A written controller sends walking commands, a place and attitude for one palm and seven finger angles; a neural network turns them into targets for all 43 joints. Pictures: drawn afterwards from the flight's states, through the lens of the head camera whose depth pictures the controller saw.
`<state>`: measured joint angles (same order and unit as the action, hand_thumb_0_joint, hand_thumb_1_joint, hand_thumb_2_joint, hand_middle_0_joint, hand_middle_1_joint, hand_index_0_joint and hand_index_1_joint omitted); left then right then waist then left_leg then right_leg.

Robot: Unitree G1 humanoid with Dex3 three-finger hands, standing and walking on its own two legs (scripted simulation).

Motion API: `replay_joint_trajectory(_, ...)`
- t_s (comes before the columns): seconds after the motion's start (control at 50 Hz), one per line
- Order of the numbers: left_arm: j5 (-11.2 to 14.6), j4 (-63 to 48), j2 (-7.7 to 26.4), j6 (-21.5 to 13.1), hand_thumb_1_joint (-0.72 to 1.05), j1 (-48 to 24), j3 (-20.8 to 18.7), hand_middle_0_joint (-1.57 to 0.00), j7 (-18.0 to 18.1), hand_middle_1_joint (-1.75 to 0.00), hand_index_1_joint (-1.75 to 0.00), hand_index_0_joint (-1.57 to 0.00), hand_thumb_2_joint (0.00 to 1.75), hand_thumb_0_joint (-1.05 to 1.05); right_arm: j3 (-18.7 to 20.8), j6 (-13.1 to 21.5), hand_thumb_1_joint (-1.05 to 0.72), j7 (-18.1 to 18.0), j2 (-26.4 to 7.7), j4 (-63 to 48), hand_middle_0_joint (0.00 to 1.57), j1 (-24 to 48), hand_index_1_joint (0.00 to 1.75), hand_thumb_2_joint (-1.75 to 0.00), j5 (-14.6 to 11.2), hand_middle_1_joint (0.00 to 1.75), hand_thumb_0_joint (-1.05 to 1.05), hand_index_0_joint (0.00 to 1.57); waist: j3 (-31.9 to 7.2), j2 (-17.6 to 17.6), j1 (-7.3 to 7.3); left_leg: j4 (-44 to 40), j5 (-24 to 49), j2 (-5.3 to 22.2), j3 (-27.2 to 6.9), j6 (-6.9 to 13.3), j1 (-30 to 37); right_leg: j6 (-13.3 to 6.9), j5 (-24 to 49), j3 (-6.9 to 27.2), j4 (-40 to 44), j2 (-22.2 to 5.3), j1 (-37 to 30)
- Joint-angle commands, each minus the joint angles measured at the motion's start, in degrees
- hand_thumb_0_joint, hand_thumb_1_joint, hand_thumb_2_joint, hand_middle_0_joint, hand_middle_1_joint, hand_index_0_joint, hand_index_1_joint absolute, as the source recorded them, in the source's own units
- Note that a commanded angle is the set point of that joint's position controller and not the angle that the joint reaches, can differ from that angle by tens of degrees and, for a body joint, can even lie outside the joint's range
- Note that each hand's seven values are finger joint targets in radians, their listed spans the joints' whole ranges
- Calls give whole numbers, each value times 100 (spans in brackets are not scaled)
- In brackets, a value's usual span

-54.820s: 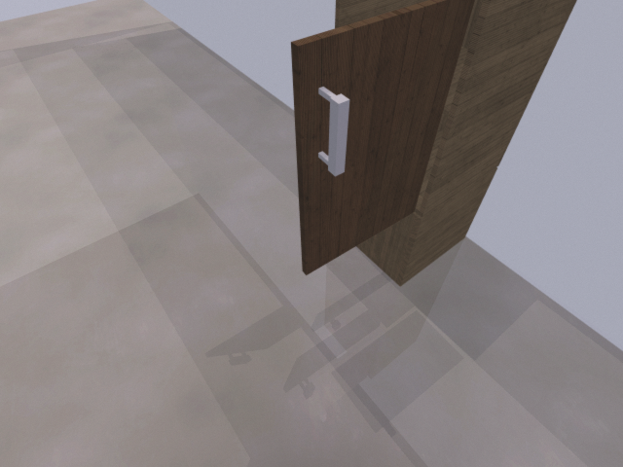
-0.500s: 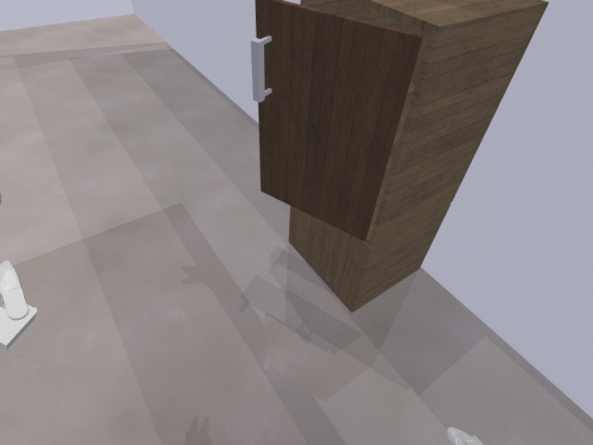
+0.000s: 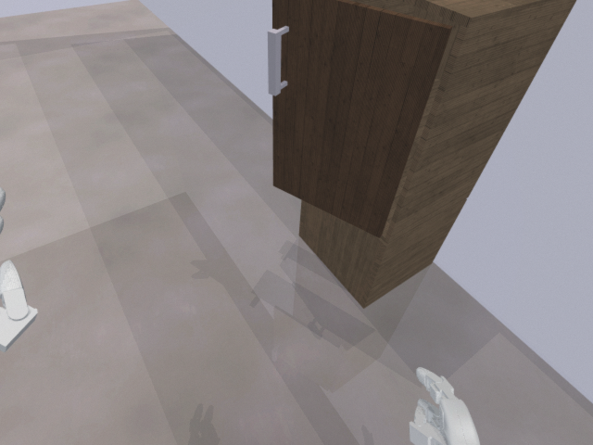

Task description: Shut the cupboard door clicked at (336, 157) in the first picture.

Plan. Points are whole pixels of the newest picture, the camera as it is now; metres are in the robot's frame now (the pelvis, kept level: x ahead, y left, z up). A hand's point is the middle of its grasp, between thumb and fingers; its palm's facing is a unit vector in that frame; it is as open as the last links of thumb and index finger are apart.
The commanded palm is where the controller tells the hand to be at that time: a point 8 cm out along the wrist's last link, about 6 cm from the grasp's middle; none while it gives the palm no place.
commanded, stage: let the arm hang, fingers relaxed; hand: left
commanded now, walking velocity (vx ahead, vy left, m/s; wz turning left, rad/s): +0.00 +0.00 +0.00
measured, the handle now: (279, 61) +0.92 +0.10 +0.10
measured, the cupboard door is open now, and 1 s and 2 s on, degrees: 22 22 22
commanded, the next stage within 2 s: look to check the result in 1.20 s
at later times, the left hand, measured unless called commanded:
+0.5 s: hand out of the picture -0.01 +0.18 -0.18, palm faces +0.03 -0.98 -0.18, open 7.0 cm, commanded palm none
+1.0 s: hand out of the picture -0.03 +0.18 -0.17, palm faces +0.02 -0.98 -0.20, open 7.4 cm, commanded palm none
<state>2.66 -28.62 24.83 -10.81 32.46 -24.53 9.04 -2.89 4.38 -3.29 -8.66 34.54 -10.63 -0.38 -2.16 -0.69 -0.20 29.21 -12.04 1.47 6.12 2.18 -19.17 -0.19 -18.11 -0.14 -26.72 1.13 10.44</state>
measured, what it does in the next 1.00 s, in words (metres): stands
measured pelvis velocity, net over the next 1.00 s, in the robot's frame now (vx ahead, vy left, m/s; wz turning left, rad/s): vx -0.02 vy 0.00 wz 0.00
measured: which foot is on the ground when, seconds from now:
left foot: down 0.00-1.00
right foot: down 0.00-1.00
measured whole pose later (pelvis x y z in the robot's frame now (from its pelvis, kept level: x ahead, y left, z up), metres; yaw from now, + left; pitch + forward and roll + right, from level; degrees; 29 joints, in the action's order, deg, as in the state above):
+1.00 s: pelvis -0.02 +0.00 +0.01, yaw +0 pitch -2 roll +0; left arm -0.8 65.1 9.2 0.2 17.6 0.0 1.6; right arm 0.5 -1.0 -1.0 -9.2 63.8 -15.8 0.8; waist 0.2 0.6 0.5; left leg 22.5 -7.1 0.7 6.7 2.5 -13.8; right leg -0.3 -14.9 0.1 -23.5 0.6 6.8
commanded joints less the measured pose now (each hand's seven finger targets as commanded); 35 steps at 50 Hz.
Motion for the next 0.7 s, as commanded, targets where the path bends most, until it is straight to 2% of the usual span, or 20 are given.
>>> replay_joint_trajectory(0.0,43,-831,868,-197,90,-248,-600,-20,134,-30,-30,-20,90,0,373,164,-90,-164,-920,-764,20,261,30,-90,-32,30,0,20,-723,341,97,-540,1121,653,-684,-113,771,-31,1764,293,188,-337,14)
replay_joint_trajectory(0.04,31,-848,867,-176,90,-459,-534,-20,132,-30,-30,-20,90,0,365,148,-90,-183,-929,-784,20,279,30,-90,-35,30,0,20,-585,332,99,-589,883,624,-704,-106,671,-29,1591,308,267,-345,63)
replay_joint_trajectory(0.06,6,-939,1003,-181,90,-595,-614,-20,140,-30,-30,-20,90,0,367,159,-90,-192,-938,-758,20,326,30,-90,-31,30,0,20,-570,422,94,-596,730,603,-684,-107,668,-38,1545,333,318,-376,87)
replay_joint_trajectory(0.08,-317,3130,-167,662,90,-676,2002,-20,-663,-30,-30,-20,90,0,610,524,-90,314,-1963,29,20,824,30,-90,-146,30,0,20,188,498,177,288,2164,598,-656,-87,355,-102,2237,-62,-308,-729,730)
replay_joint_trajectory(0.1,-338,3418,-227,1102,90,-736,1880,-20,-779,-30,-30,-20,90,0,707,261,-90,344,-1800,235,20,343,30,-90,-30,30,0,20,-296,518,150,188,2048,652,-549,-152,783,-146,1638,293,-164,-671,849)
replay_joint_trajectory(0.12,-316,3401,-351,1239,90,-795,1935,-20,-811,-30,-30,-20,90,0,664,147,-90,325,-1731,197,20,234,30,-90,-8,30,0,20,-157,646,140,63,1627,741,-621,-101,653,-108,875,198,-195,-601,962)
replay_joint_trajectory(0.14,-341,3651,-410,1212,90,-968,1980,-20,-839,-30,-30,-20,90,0,601,55,-90,331,-1687,250,20,206,30,-90,34,30,0,20,-192,567,81,-83,1348,834,-817,9,401,-102,344,79,-377,-494,930)
replay_joint_trajectory(0.18,-369,4247,-280,1147,90,-1199,2017,-20,-887,-30,-30,-20,90,0,497,-113,-90,324,-1675,267,20,250,30,-90,68,30,0,20,-138,-75,12,-304,1033,843,-1036,134,179,-124,155,69,-333,-424,649)
replay_joint_trajectory(0.22,-387,4933,-195,1108,90,-1398,2078,-20,-884,-30,-30,-20,90,0,455,-205,-90,317,-1645,382,20,315,30,-90,121,30,0,20,-54,-736,17,-301,590,656,-1049,83,254,-203,158,316,6,-520,654)
replay_joint_trajectory(0.26,-405,5649,-151,1075,90,-1526,2145,-20,-849,-30,-30,-20,90,0,443,-300,-90,322,-1588,574,20,173,30,-90,173,30,0,20,-91,-1015,76,-190,614,502,-998,40,546,-303,239,577,228,-678,741)
replay_joint_trajectory(0.28,-388,5934,-215,1091,90,-1568,2200,-20,-821,-30,-30,-20,90,0,408,-355,-90,323,-1471,690,20,87,30,-90,184,30,0,20,-45,-944,109,-185,545,428,-927,10,621,-325,171,654,336,-749,782)
replay_joint_trajectory(0.32,-368,6502,-305,1108,90,-1613,2280,-20,-792,-30,-30,-20,90,0,373,-421,-90,321,-1348,966,20,0,30,-90,202,30,0,20,23,-334,155,-341,455,385,-887,-37,836,-329,20,705,449,-731,857)
replay_joint_trajectory(0.38,-347,7245,-388,1095,90,-1434,2314,-20,-774,-30,-30,-20,90,0,356,-442,-90,293,-1216,1357,20,-114,30,-90,179,30,0,20,29,599,106,-608,267,424,-886,-59,784,-284,121,630,524,-633,520)
replay_joint_trajectory(0.42,-358,7601,-539,1095,90,-1241,2226,-20,-763,-30,-30,-20,90,0,392,-461,-90,253,-1103,1561,20,-221,30,-90,200,30,0,20,43,1099,56,-797,-169,430,-887,-50,685,-331,131,560,620,-584,326)
replay_joint_trajectory(0.44,-344,7787,-503,1101,90,-1222,2258,-20,-766,-30,-30,-20,90,0,388,-478,-90,246,-1080,1666,20,-262,30,-90,186,30,0,20,154,1201,53,-895,-420,426,-915,-64,587,-347,65,551,660,-562,296)
replay_joint_trajectory(0.46,-350,7940,-472,1090,90,-1205,2251,-20,-771,-30,-30,-20,90,0,415,-486,-90,225,-1130,1746,20,-329,30,-90,165,30,0,20,191,992,32,-881,-354,457,-928,-57,623,-352,145,532,736,-547,261)
replay_joint_trajectory(0.52,-336,8349,-538,1081,90,-1213,2285,-20,-781,-30,-30,-20,90,0,436,-483,-90,189,-1073,2037,20,-539,30,-90,147,30,0,20,367,789,71,-1044,-588,498,-984,-56,626,-362,40,526,866,-558,330)
replay_joint_trajectory(0.6,-339,8762,-610,1056,90,-1190,2309,-20,-769,-30,-30,-20,90,0,480,-478,-90,158,-1063,2327,20,-770,30,-90,124,30,0,20,539,184,100,-1127,-576,549,-995,-31,714,-351,-54,519,985,-548,442)
replay_joint_trajectory(0.68,-345,9022,-709,1055,90,-1109,2320,-20,-741,-30,-30,-20,90,0,496,-487,-90,151,-1007,2537,20,-851,30,-90,124,30,0,20,626,-36,102,-1193,-650,581,-963,-11,842,-326,-213,502,1018,-535,616)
